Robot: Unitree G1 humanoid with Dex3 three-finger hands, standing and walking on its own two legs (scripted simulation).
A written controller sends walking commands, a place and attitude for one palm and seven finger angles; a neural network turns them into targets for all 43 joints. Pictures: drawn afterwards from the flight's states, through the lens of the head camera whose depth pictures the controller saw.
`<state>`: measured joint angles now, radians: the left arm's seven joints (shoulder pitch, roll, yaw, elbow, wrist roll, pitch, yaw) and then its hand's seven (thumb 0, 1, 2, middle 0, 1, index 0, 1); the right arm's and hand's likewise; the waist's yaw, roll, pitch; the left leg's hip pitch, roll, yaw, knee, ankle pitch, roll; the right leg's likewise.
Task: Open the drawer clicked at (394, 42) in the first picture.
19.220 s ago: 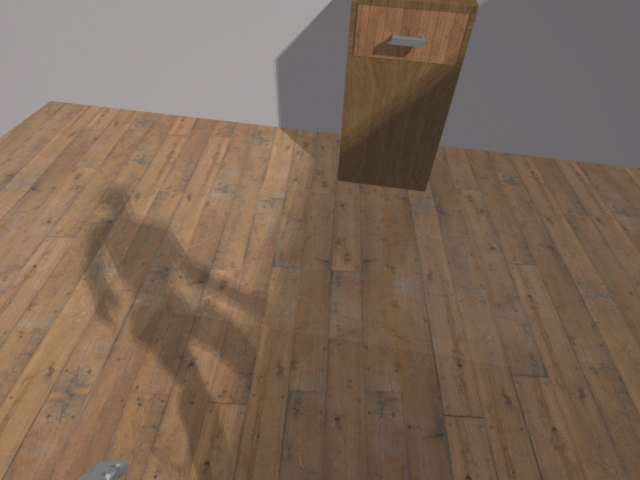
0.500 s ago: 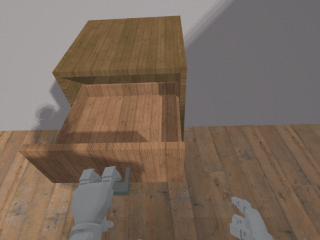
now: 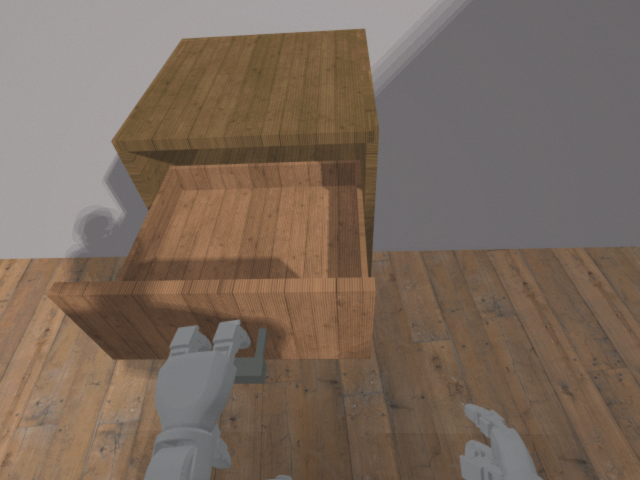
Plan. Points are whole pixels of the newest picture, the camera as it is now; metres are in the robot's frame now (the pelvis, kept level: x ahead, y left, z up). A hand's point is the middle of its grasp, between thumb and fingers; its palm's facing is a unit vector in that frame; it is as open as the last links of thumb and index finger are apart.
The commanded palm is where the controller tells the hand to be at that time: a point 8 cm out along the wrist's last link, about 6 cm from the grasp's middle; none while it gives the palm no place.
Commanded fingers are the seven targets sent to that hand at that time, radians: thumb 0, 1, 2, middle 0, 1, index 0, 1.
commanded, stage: lift the hand off the handle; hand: left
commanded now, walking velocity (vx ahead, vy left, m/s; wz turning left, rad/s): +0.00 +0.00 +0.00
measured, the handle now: (219, 353) +0.28 +0.16 +0.01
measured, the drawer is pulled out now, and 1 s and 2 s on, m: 0.30 0.30 0.30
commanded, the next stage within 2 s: draw the hand back to the body in 1.22 s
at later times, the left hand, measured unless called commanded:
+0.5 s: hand (190, 374) +0.23 +0.17 +0.06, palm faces +0.07 -0.20 -0.98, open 13.8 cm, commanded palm +0.20 +0.17 +0.12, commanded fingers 0.00 -0.50 0.30 -0.30 -1.20 -0.30 -1.20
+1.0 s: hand (176, 340) +0.23 +0.16 +0.13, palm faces +0.14 -0.21 -0.97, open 13.9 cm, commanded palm +0.19 +0.17 +0.19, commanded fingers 0.00 -0.50 0.30 -0.30 -1.20 -0.30 -1.20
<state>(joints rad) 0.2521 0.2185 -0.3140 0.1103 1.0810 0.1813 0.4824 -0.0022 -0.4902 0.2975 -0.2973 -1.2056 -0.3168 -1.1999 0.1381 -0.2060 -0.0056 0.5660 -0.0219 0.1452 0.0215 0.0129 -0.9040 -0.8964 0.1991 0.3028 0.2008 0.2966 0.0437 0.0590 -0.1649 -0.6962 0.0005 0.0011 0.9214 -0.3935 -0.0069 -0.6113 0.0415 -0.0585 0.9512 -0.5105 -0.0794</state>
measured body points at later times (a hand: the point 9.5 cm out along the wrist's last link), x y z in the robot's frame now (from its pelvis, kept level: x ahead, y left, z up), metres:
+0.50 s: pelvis +0.01 +0.01 +0.02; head +0.00 -0.03 +0.47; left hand +0.22 +0.18 +0.11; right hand +0.23 -0.20 -0.06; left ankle +0.04 +0.13 -0.68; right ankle -0.02 -0.07 -0.68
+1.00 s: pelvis +0.01 +0.01 +0.04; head -0.02 -0.05 +0.48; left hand +0.22 +0.17 +0.18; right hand +0.24 -0.18 -0.05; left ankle +0.04 +0.13 -0.68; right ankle -0.02 -0.07 -0.68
